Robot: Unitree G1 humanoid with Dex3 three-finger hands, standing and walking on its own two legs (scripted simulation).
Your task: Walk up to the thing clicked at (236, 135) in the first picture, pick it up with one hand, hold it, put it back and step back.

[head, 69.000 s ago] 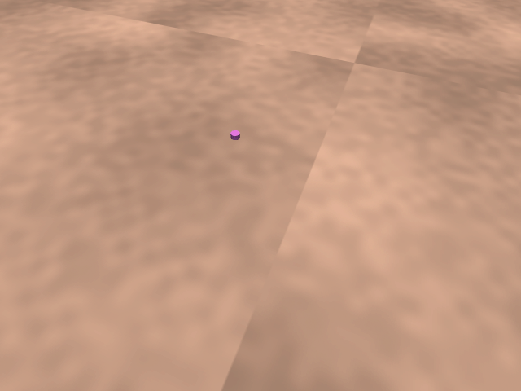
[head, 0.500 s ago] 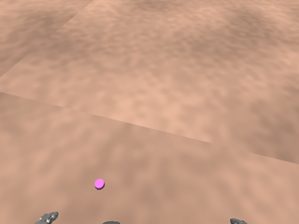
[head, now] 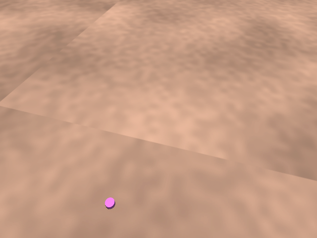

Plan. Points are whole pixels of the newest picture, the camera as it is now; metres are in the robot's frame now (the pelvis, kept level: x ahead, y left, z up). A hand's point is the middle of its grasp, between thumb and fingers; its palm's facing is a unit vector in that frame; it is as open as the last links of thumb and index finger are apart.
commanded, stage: stand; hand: left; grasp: from above
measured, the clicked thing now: (110, 203) +0.44 +0.28 -0.76
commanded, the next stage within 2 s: step back in 1.70 s
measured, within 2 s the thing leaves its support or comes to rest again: neither
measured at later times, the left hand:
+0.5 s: hand out of the picture +0.06 +0.23 -0.16, palm faces +0.00 -0.94 -0.34, open 7.4 cm
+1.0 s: hand out of the picture +0.08 +0.23 -0.15, palm faces -0.01 -0.94 -0.34, open 7.4 cm
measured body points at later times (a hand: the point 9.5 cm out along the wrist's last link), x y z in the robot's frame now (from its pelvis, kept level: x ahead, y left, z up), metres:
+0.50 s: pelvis +0.00 -0.01 +0.00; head +0.01 -0.01 +0.45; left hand +0.06 +0.28 -0.13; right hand +0.06 -0.30 -0.14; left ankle +0.02 +0.13 -0.74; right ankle +0.00 -0.15 -0.74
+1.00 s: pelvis +0.01 -0.01 +0.01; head +0.02 -0.02 +0.45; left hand +0.08 +0.28 -0.13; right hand +0.08 -0.30 -0.14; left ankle +0.02 +0.13 -0.74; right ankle +0.00 -0.15 -0.74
